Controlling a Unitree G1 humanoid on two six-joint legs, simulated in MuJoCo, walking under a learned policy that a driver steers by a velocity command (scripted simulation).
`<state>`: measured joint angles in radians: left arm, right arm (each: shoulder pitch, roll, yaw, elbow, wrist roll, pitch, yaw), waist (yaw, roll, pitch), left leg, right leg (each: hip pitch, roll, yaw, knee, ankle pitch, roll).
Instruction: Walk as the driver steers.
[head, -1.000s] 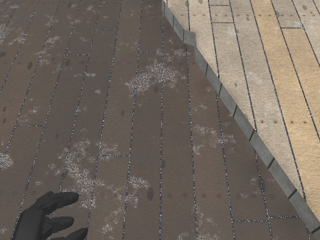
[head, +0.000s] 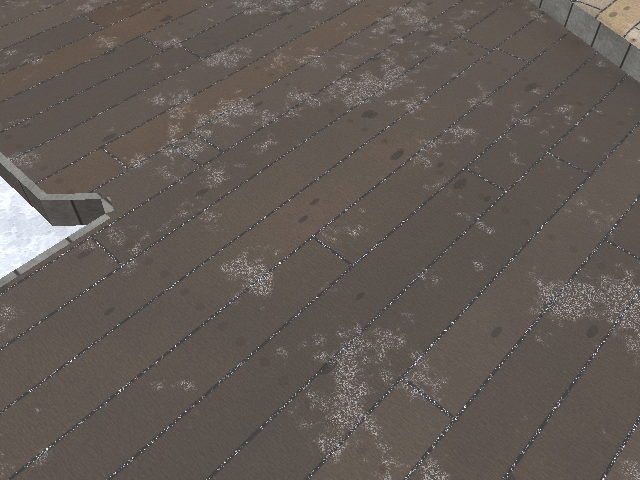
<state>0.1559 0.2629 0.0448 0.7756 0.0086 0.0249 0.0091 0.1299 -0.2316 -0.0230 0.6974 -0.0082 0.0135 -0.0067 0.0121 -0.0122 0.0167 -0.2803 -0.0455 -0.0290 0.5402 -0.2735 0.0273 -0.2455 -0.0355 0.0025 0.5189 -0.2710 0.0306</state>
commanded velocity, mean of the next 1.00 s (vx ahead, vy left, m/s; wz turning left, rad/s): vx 0.00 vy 0.00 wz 0.03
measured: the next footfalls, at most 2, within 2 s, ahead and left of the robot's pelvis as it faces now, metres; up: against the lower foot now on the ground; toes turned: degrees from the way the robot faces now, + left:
left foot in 1.98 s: +0.12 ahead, +0.15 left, +0.00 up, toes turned +4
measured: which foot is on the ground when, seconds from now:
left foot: down 0.00-1.00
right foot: down 0.00-1.00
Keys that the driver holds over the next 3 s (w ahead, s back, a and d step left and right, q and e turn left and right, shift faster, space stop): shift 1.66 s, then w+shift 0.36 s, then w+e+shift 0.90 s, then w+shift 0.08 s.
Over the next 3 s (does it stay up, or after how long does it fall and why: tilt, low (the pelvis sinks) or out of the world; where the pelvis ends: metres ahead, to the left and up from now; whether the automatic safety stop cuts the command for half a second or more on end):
stays up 0.80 -0.11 -0.01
